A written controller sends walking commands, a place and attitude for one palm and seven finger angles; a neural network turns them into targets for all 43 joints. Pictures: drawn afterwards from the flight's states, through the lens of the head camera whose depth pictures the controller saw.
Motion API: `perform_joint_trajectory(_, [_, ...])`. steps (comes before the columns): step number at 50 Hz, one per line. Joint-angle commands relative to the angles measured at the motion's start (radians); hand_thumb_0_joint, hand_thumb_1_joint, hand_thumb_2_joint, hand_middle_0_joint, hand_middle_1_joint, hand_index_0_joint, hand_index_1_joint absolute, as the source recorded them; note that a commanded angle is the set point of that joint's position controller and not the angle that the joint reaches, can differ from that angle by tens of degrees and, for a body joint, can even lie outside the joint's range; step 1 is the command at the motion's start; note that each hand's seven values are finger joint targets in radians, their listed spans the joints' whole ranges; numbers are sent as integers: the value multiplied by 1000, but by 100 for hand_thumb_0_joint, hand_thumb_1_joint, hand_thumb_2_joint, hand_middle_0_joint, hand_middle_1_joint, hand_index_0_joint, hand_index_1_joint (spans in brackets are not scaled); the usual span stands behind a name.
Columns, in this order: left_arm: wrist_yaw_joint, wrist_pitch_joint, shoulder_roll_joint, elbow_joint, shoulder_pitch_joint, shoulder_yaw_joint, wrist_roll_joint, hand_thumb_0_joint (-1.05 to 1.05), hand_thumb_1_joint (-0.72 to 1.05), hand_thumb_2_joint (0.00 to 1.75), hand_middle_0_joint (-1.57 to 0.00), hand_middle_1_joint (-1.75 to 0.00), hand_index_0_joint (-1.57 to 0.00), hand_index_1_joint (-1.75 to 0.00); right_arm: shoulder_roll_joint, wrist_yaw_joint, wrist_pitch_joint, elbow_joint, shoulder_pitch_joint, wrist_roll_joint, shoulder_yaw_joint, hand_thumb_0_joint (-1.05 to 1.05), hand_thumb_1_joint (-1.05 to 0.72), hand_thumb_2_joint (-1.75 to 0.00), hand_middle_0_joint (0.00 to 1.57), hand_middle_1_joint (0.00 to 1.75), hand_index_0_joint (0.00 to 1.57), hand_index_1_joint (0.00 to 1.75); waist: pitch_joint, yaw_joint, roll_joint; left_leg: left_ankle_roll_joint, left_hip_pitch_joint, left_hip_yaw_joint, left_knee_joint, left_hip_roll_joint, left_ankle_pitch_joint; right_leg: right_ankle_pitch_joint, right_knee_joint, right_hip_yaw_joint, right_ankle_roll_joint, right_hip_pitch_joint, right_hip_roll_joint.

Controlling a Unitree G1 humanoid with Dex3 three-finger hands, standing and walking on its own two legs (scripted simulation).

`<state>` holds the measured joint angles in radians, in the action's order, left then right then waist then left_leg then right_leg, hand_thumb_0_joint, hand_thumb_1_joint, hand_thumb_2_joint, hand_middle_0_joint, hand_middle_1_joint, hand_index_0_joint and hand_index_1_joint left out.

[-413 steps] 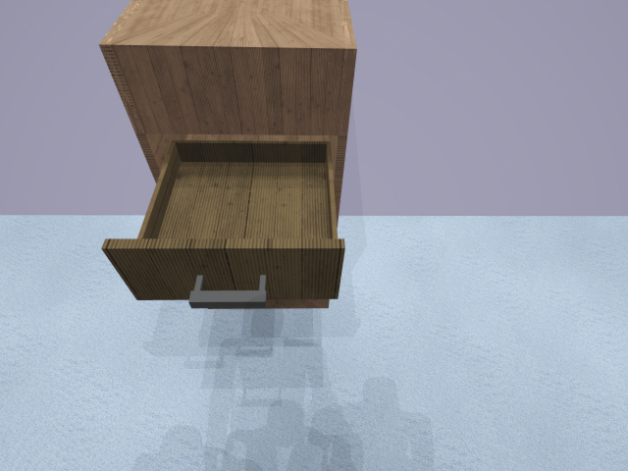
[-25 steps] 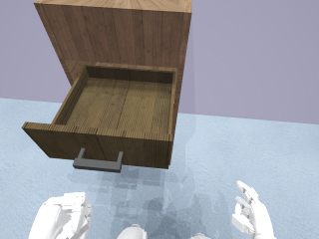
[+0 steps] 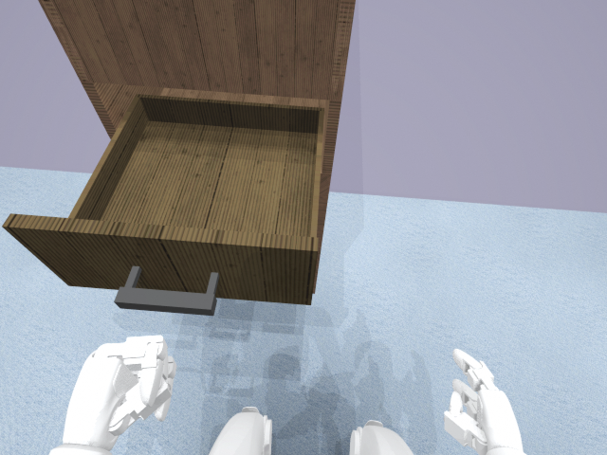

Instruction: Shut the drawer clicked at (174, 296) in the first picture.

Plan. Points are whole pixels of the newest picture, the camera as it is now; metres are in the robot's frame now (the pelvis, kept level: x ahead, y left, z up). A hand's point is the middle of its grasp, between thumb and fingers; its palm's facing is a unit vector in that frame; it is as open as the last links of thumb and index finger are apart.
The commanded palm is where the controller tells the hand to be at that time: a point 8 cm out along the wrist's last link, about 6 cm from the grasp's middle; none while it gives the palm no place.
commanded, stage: bring the fist close to the handle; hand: left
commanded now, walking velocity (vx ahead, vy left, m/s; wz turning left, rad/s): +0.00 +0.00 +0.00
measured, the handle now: (170, 288) +0.33 +0.21 +0.00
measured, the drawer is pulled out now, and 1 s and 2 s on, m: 0.29 0.29 0.21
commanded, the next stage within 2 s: push the drawer shut in 0.88 s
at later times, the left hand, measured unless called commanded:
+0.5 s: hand (186, 356) +0.24 +0.16 -0.01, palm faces -0.05 -1.00 -0.04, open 3.2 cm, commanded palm +0.22 +0.22 +0.00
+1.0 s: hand (184, 360) +0.24 +0.17 -0.01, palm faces -0.05 -1.00 -0.04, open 3.2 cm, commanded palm +0.22 +0.22 +0.00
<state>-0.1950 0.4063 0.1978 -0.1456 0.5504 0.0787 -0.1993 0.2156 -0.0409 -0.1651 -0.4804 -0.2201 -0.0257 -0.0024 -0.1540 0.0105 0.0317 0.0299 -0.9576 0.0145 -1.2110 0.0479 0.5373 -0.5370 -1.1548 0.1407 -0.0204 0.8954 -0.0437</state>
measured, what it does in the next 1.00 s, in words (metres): stands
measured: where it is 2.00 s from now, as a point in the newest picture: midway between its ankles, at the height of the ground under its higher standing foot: outside the picture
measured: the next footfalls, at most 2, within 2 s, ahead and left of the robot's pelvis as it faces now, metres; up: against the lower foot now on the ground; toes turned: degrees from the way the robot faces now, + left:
none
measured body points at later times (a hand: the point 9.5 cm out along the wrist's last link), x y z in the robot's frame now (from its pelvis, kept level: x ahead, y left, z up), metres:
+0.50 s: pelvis +0.00 +0.00 -0.03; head +0.11 +0.02 +0.40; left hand +0.24 +0.22 +0.00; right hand +0.19 -0.23 -0.11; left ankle +0.03 +0.10 -0.64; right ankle +0.02 -0.11 -0.64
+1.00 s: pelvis +0.00 +0.01 -0.04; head +0.11 +0.02 +0.40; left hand +0.23 +0.22 +0.00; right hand +0.19 -0.23 -0.12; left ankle +0.03 +0.10 -0.64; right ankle +0.02 -0.11 -0.64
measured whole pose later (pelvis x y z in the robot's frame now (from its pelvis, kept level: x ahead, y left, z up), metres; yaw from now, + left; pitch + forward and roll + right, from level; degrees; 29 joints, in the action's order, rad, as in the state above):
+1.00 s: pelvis +0.00 +0.01 -0.04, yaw -1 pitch +23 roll -4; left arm -0.17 0.44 0.21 -0.05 0.37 0.08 -0.19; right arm 0.23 -0.02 -0.10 -0.47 -0.18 -0.01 0.01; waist -0.18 0.02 0.03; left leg 0.04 -1.19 0.01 -1.37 0.05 0.59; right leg -0.59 -1.32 0.14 -0.02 1.12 -0.05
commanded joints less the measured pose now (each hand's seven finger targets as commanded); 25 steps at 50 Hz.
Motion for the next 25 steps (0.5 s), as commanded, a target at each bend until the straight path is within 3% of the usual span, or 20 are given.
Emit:
perform_joint_trajectory(1, [5,89,72,-187,-8,42,-18,0,90,90,-140,-160,-140,-160,128,-7,-61,152,64,7,-54,0,-90,-90,20,30,20,30,-199,0,12,-10,127,-59,162,-37,-218,157,137,-71,-9,-85,45])
perform_joint_trajectory(5, [11,103,70,-174,-79,18,-5,0,90,90,-140,-160,-140,-160,138,-5,-62,146,60,11,-53,0,-90,-90,20,30,20,30,-219,14,8,-9,109,-68,137,-34,-204,139,105,-69,-9,-34,45])
perform_joint_trajectory(6, [14,103,63,-164,-57,20,-5,0,90,90,-140,-160,-140,-160,136,-4,-61,147,58,12,-56,0,-90,-90,20,30,20,30,-236,4,17,-9,113,-66,135,-34,-217,149,99,-69,-11,-34,45])
perform_joint_trajectory(10, [26,89,80,-136,-94,37,4,0,90,90,-140,-160,-140,-160,141,-2,-43,150,54,13,-58,0,-90,-90,20,30,20,30,-255,8,-12,-9,83,-66,115,-34,-217,157,81,-70,-8,-23,45])
perform_joint_trajectory(14, [29,88,83,-118,-122,50,1,0,90,90,-140,-160,-140,-160,141,-2,-29,149,54,16,-56,0,-90,-90,20,30,20,30,-281,3,3,-8,65,-61,89,-35,-238,184,60,-77,-9,-18,45])
perform_joint_trajectory(22, [6,101,91,-55,-245,46,-8,0,90,90,-140,-160,-140,-160,156,1,-21,126,50,18,-51,0,-90,-90,20,30,20,30,-305,27,8,-7,35,-73,41,-31,-248,188,14,-72,-10,53,47])
perform_joint_trajectory(25, [0,108,98,-79,-229,58,-18,0,90,90,-140,-160,-140,-160,157,8,-19,133,51,18,-54,0,-90,-90,20,30,20,30,-360,6,26,-9,46,-70,40,-34,-262,197,4,-75,-12,35,43])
